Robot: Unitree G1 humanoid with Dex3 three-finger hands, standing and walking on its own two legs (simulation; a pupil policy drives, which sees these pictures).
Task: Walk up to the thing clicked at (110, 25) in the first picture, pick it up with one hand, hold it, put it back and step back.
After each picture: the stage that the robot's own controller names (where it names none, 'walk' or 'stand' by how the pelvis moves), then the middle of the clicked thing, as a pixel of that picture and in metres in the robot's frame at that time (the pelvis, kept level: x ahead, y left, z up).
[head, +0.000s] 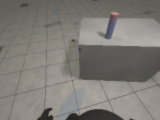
stand; (111, 27) +0.87 -0.14 +0.11
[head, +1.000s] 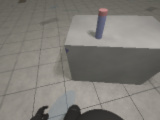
rise first; (100, 25) +0.78 -0.01 +0.14
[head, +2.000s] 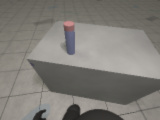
walk; (70, 40) +0.53 +0.23 +0.14
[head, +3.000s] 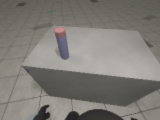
stand; (62, 45) +0.50 +0.25 +0.12
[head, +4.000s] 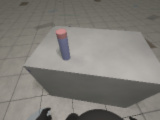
stand; (64, 46) +0.50 +0.24 +0.11
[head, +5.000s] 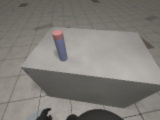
stand; (61, 47) +0.50 +0.26 +0.11
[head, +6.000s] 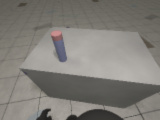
stand; (60, 48) +0.49 +0.27 +0.11
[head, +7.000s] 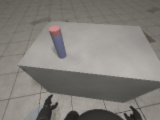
rise first; (59, 44) +0.49 +0.27 +0.11
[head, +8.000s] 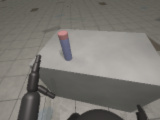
rise first; (66, 47) +0.51 +0.27 +0.12
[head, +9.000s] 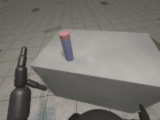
go down; (67, 47) +0.50 +0.26 +0.12
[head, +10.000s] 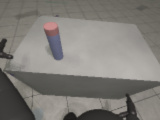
go down; (55, 44) +0.47 +0.23 +0.13
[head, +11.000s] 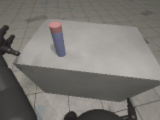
approach; (58, 41) +0.51 +0.24 +0.13
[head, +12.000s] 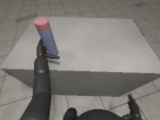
close; (48, 40) +0.49 +0.27 +0.15
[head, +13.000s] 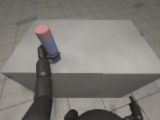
lift; (50, 46) +0.44 +0.25 +0.16
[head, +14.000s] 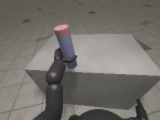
lift; (67, 49) +0.36 +0.15 +0.26
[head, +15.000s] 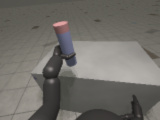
hold; (67, 46) +0.34 +0.17 +0.30
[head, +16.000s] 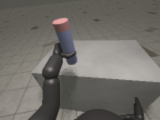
hold; (67, 45) +0.34 +0.15 +0.31
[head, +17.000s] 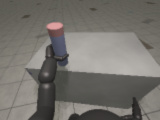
crouch; (59, 47) +0.36 +0.20 +0.26
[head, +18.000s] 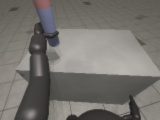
lower; (48, 25) +0.47 +0.25 +0.31
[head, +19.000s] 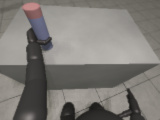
lower; (41, 31) +0.52 +0.27 +0.17
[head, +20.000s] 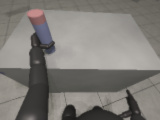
lower; (44, 35) +0.50 +0.27 +0.17
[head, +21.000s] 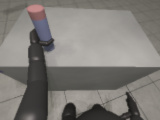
lower; (44, 32) +0.51 +0.26 +0.17
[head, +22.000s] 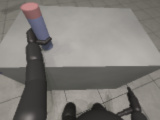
lower; (41, 31) +0.52 +0.27 +0.17
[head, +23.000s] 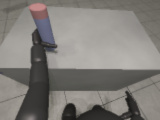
open; (45, 31) +0.51 +0.26 +0.17
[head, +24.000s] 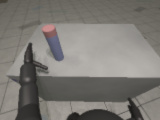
sink last; (55, 45) +0.47 +0.25 +0.15
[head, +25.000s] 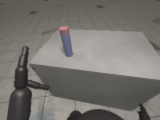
stand; (66, 43) +0.55 +0.27 +0.14
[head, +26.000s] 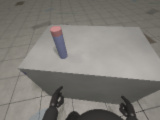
stand; (60, 44) +0.50 +0.26 +0.13
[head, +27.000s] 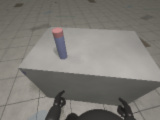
stand; (60, 45) +0.51 +0.27 +0.12
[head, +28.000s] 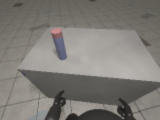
stand; (60, 46) +0.50 +0.27 +0.12
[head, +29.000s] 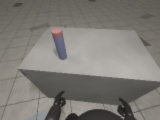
stand; (60, 45) +0.51 +0.27 +0.12
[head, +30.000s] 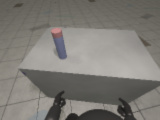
stand; (60, 45) +0.51 +0.27 +0.12
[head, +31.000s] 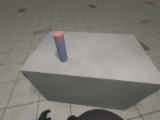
walk; (61, 48) +0.51 +0.27 +0.12
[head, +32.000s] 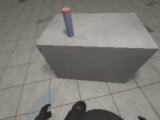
walk; (68, 24) +0.77 +0.27 +0.13
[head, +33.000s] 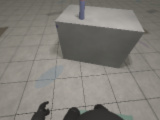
walk; (82, 8) +1.20 +0.19 +0.13
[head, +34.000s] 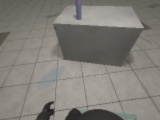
stand; (78, 8) +1.19 +0.23 +0.13
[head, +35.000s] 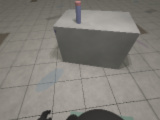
stand; (78, 13) +1.19 +0.23 +0.11
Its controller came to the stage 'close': yes
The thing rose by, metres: 0.21
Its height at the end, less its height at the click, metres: +0.00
